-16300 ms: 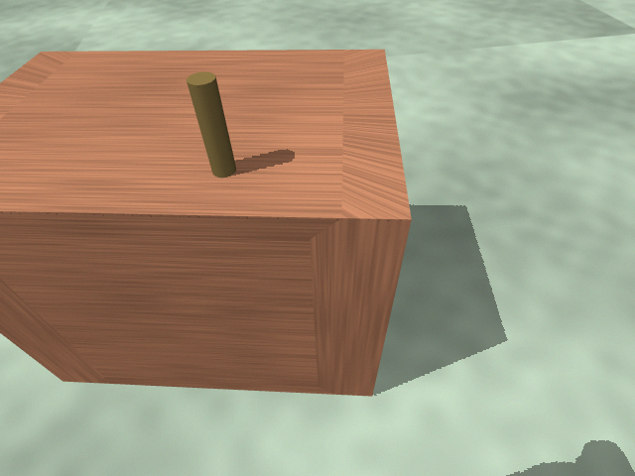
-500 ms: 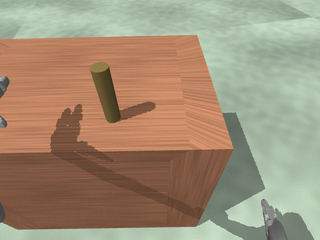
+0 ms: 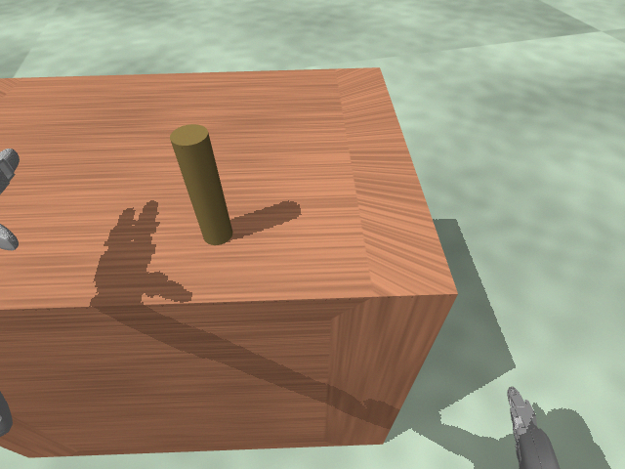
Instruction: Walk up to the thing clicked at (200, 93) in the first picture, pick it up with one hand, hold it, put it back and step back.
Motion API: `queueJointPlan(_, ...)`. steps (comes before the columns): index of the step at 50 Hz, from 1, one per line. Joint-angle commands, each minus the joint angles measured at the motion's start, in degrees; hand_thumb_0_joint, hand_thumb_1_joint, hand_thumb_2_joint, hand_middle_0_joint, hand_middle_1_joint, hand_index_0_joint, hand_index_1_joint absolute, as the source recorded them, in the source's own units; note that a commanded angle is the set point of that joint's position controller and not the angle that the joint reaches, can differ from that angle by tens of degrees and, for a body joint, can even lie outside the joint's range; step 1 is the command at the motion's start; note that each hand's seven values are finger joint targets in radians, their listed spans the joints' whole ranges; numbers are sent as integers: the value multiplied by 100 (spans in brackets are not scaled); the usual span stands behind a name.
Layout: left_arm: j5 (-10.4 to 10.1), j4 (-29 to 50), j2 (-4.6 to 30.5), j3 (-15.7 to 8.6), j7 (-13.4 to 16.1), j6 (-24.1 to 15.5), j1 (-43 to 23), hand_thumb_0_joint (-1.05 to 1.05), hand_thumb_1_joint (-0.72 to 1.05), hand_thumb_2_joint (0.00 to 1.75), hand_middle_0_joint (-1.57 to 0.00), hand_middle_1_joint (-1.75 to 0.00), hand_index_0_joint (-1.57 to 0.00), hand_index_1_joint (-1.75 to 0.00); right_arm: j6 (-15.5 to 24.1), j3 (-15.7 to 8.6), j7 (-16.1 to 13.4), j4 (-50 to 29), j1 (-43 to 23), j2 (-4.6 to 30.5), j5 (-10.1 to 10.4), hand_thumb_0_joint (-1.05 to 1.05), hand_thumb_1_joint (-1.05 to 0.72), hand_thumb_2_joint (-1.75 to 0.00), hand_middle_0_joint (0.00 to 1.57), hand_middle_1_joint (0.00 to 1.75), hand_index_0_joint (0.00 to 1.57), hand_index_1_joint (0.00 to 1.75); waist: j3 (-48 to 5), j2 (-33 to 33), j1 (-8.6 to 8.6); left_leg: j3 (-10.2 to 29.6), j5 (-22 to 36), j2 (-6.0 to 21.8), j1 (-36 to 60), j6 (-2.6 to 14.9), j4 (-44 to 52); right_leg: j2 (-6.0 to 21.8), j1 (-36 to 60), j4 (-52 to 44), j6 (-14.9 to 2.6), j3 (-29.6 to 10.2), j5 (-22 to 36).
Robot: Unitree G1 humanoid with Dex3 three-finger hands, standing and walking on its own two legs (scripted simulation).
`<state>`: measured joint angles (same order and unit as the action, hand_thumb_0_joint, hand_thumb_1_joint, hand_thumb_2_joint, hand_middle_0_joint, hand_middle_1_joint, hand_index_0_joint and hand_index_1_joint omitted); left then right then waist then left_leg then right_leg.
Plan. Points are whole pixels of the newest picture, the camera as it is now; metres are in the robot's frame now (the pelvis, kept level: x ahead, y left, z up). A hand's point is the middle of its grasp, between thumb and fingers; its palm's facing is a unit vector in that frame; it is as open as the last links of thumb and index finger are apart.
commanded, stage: go down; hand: left
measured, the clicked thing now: (205, 190) +0.48 +0.14 +0.12
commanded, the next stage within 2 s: approach in 0.18 s
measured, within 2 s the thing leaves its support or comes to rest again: neither
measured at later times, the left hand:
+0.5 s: hand (33, 204) +0.39 +0.30 +0.19, palm faces -0.02 -1.00 +0.01, open 17.4 cm
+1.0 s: hand (184, 209) +0.47 +0.17 +0.10, palm faces -0.05 -1.00 +0.03, open 17.2 cm
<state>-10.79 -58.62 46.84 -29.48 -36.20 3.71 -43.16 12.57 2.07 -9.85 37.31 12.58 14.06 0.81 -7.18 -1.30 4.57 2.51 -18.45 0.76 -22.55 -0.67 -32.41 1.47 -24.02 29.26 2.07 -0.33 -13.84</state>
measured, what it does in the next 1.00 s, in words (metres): stands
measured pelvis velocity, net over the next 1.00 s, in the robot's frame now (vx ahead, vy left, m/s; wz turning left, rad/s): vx -0.02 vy -0.01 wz -0.02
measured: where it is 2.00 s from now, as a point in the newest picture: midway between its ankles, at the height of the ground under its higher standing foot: outside the picture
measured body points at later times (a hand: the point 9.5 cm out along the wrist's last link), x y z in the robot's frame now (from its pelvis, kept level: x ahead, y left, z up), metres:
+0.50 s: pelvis -0.01 +0.00 +0.00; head +0.01 +0.00 +0.45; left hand +0.39 +0.36 +0.19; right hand +0.14 -0.26 -0.07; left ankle -0.03 +0.13 -0.73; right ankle +0.00 -0.15 -0.73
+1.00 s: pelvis -0.02 -0.01 -0.03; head +0.06 +0.00 +0.42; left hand +0.46 +0.23 +0.10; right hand +0.12 -0.28 -0.08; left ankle -0.03 +0.13 -0.73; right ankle +0.00 -0.15 -0.73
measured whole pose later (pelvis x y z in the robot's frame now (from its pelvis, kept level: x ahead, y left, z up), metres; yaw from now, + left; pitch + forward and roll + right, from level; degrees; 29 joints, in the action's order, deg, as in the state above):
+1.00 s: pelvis -0.02 -0.01 -0.03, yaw -1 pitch +14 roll -1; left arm -9.9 -57.0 27.3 -20.5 -16.6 -12.0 -45.8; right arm 9.0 -1.2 -2.8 23.0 16.2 14.5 -0.1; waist -6.0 -0.2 8.5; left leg 2.1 -23.1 1.9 -36.1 -1.5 -45.2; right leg 0.0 -38.2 42.1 1.4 -1.1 -17.9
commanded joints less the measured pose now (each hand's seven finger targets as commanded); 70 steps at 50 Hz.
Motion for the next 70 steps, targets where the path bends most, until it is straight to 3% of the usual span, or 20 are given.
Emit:
queueJointPlan(1, -168, 1248, 2191, -436, 11, -340, -2026, 0, -50, 0, -4, 0, -4, 0, 310, -402, -76, -896, -341, 941, -25, 0, 53, -5, 5, 5, 5, 5, -1702, -756, -148, -84, 2790, -63, 1167, 11, 184, -186, 571, -106, -306, 309, 1775)
queueJointPlan(5, -208, 1827, 2052, -365, -19, -372, -2441, 0, -52, 0, -4, -1, -4, -1, 324, -250, -53, -947, -342, 712, -16, 0, 53, -5, 5, 5, 5, 5, -1954, -799, -146, -114, 2711, -96, 1316, 55, 147, -168, 671, -80, -271, 286, 1833)
queueJointPlan(6, -220, 1748, 2230, -558, -7, -354, -2270, 0, -52, 0, -4, -1, -4, -1, 349, -357, -89, -1197, -446, 871, -9, 0, 52, -5, 5, 5, 5, 5, -2100, -693, -130, -109, 2880, -99, 1322, 64, 127, -151, 838, -75, -261, 291, 1999)
queueJointPlan(11, -181, 1394, 1674, -52, -27, -248, -2221, 0, -48, 3, -3, -1, -3, -1, 305, -319, -76, -844, -365, 787, -10, 0, 54, -5, 5, 5, 5, 5, -1386, -767, -24, -122, 2270, -118, 1101, 58, 246, -166, 355, -163, -291, 288, 1509)
queueJointPlan(15, -248, 1428, 1991, -331, 15, -231, -2287, 0, -46, 1, -8, -2, -6, -4, 339, -461, -94, -1133, -474, 1061, -18, 0, 56, -4, 5, 5, 5, 5, -1548, -670, -94, -124, 1893, -132, 1022, 65, 326, -158, 622, -173, -287, 307, 1328)
queueJointPlan(17, -244, 1495, 1603, -70, 8, -242, -2419, 0, -46, 3, -7, -2, -4, -4, 318, -212, -52, -928, -235, 684, -12, 0, 55, -5, 5, 5, 5, 5, -1516, -690, -29, -109, 1972, -113, 1148, 79, 283, -179, 439, -146, -284, 308, 1348)
queueJointPlan(25, -299, 1050, 722, 351, 132, -615, -2291, 0, -46, 4, -6, -2, -4, -4, 415, -259, 21, -1237, -350, 757, -16, 0, 56, -4, 5, 5, 5, 5, -1377, -377, 146, -108, 1686, -109, 1052, 79, 244, -193, 47, -79, -275, 322, 1134)
queueJointPlan(34, -290, 1154, 491, 245, 786, -1517, -2436, 0, -45, 2, -4, -1, -4, -1, 359, -440, 258, -1720, -257, 870, -31, 0, 57, -4, 5, 5, 5, 5, -1698, -150, 252, -152, 1143, -133, 474, 108, -159, -152, -74, 273, -208, 208, 872)
queueJointPlan(36, -263, 974, 175, 354, 902, -1683, -2321, 0, -43, 3, -4, 0, -4, -1, 317, -343, 340, -1791, -276, 737, -39, 0, 57, -4, 5, 5, 5, 5, -1629, -232, 284, -154, 1110, -117, 380, 105, -311, -150, -282, 396, -211, 196, 820)
queueJointPlan(39, -231, 1604, 230, 386, 1142, -1994, -2954, 0, -47, 4, -4, -3, -5, -3, 241, -400, 435, -1903, -54, 719, -65, 0, 56, -4, 5, 5, 5, 5, -2349, -764, 297, -151, 1538, -66, 550, 58, -601, -137, -277, 656, -242, 150, 1087)
queueJointPlan(40, -188, 1392, 408, 197, 1276, -2017, -2840, 0, -46, 3, -5, -2, -5, -2, 237, -468, 448, -2377, -189, 888, -83, 0, 56, -4, 5, 5, 5, 5, -2492, -481, 311, -133, 1737, -35, 442, 65, -713, -143, -117, 724, -227, 153, 1268)
queueJointPlan(43, -125, 1924, 114, 412, 1646, -2105, -3301, 0, -46, 5, -4, -2, -4, -2, 110, -645, 533, -2279, 87, 934, -102, 0, 55, -5, 5, 5, 5, 5, -2978, -1029, 316, -109, 2024, 13, 650, 2, -899, -143, -242, 941, -270, 126, 1410)
queueJointPlan(47, 8, 1310, -891, 901, 2020, -1913, -2657, 0, -42, 4, -4, 0, -4, 0, -62, -610, 657, -2360, 193, 727, -73, 0, 55, -5, 5, 5, 5, 5, -2429, -657, 289, -92, 1904, 78, 188, -12, -932, -214, -404, 1008, -301, 162, 1276)
queueJointPlan(56, -26, 1608, -768, 567, 2379, -1793, -2408, 0, -44, 5, -4, -1, -5, 0, -369, -984, 745, -2892, 366, 983, 5, 0, 56, -5, 5, 5, 5, 5, -2406, 14, 179, -277, 1724, -24, -488, 116, -1072, -164, 181, 1238, -194, 78, 1728)
queueJointPlan(60, 28, 2490, -1035, 834, 2485, -1834, -2783, 0, -39, 6, -3, 0, -4, 0, -413, -1008, 778, -3021, 688, 856, 41, 0, 56, -5, 5, 5, 5, 5, -2797, -168, 211, -283, 2133, -33, -89, 107, -1153, -158, 275, 1359, -182, 73, 2186)
queueJointPlan(64, 56, 2468, -1608, 1214, 2534, -1699, -2600, 0, -39, 7, -3, 0, -3, 0, -459, -955, 820, -2985, 761, 756, 54, 0, 56, -5, 5, 5, 5, 5, -2424, -248, 250, -235, 2358, 2, 214, 63, -1177, -187, -214, 1327, -208, 112, 2003)
queueJointPlan(65, 68, 2330, -1355, 958, 2583, -1636, -2434, 0, -42, 6, -4, 0, -3, 0, -457, -1105, 808, -3084, 776, 940, 43, 0, 56, -5, 5, 5, 5, 5, -2435, -207, 307, -217, 2447, 45, 282, 48, -1178, -189, -275, 1322, -218, 117, 1984)
queueJointPlan(68, 115, 2443, -1506, 1089, 2652, -1491, -2359, 0, -45, 4, -8, 0, -4, 0, -492, -1316, 844, -3007, 773, 1101, 21, 0, 54, -6, 5, 5, 5, 5, -2285, -393, 250, -187, 2401, 73, 352, -1, -1109, -198, -371, 1308, -263, 147, 1764)
queueJointPlan(69, 83, 2465, -1861, 1346, 2658, -1464, -2367, 0, -47, 4, -8, 0, -5, 0, -506, -1190, 889, -3022, 798, 890, 44, 0, 54, -6, 5, 5, 5, 5, -2166, -446, 237, -214, 2252, 34, 245, 14, -1103, -183, -326, 1292, -264, 143, 1717)
queueJointPlan(70, 72, 2522, -1539, 1052, 2726, -1446, -2342, 0, -49, 3, -9, 0, -6, 0, -506, -1364, 861, -3193, 719, 1140, 30, 0, 54, -6, 5, 5, 5, 5, -2304, -221, 236, -233, 2234, 35, 196, 46, -1135, -176, -204, 1291, -240, 123, 1809)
